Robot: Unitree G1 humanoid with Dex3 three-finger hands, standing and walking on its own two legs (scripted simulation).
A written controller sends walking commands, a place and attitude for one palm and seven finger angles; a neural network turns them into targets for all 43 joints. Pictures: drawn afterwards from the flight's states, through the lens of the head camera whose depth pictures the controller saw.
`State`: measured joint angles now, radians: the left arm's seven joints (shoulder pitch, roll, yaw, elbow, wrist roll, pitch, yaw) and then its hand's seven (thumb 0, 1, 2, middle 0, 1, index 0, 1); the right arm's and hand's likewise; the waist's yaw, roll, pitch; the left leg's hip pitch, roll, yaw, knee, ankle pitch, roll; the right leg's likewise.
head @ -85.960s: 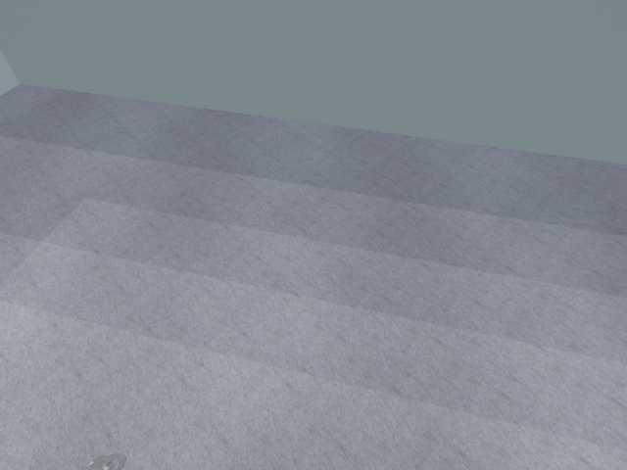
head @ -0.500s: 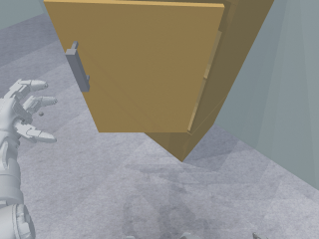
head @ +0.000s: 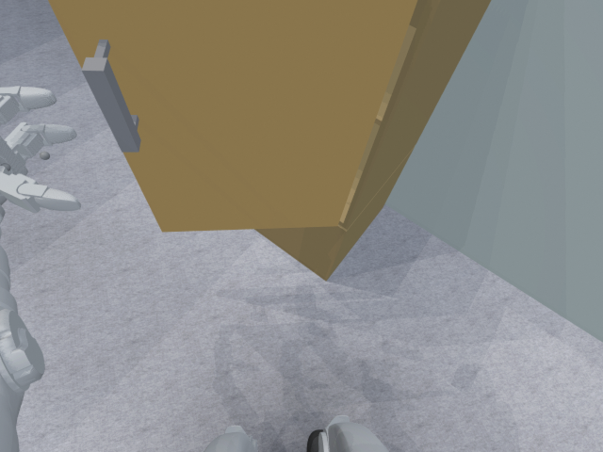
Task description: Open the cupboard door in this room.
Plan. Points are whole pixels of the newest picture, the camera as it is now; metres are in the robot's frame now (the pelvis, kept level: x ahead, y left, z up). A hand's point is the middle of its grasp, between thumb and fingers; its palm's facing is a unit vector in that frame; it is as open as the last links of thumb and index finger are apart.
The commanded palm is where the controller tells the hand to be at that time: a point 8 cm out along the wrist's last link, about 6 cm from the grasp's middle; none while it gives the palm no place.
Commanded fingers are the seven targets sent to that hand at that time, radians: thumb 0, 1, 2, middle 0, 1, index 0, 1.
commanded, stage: move the hooked fingers beside the handle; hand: left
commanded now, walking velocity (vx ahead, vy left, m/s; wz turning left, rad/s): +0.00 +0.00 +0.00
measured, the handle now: (118, 99) +0.57 +0.24 +0.09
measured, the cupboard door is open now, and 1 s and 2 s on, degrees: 42 42 42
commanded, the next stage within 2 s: slide the fingers in behind the handle in 1.18 s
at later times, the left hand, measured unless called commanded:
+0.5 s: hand (56, 112) +0.52 +0.30 +0.10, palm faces +0.04 -1.00 -0.01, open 14.0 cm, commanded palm +0.50 +0.34 +0.09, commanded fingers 0.00 -0.50 0.30 -0.30 -1.20 -0.30 -1.20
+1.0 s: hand (54, 128) +0.50 +0.30 +0.09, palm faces +0.03 -1.00 +0.01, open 14.0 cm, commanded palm +0.49 +0.34 +0.09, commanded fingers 0.00 -0.50 0.30 -0.30 -1.20 -0.30 -1.20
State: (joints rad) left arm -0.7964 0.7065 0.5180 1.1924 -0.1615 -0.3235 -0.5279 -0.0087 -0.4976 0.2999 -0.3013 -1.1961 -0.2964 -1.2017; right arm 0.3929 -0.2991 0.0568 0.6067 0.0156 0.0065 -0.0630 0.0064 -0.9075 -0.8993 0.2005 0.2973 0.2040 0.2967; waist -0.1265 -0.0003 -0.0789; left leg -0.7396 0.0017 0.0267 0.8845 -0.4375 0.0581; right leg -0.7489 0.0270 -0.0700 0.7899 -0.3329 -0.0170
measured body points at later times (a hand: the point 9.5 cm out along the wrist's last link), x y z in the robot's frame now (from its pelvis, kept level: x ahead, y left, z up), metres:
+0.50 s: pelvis +0.01 +0.00 -0.01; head +0.16 +0.04 +0.41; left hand +0.51 +0.35 +0.10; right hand -0.02 -0.27 -0.10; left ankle -0.01 +0.08 -0.70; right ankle +0.02 -0.12 -0.70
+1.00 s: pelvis +0.02 +0.01 -0.01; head +0.15 +0.04 +0.42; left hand +0.50 +0.35 +0.09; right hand +0.02 -0.27 -0.10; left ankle -0.01 +0.08 -0.70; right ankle +0.02 -0.12 -0.70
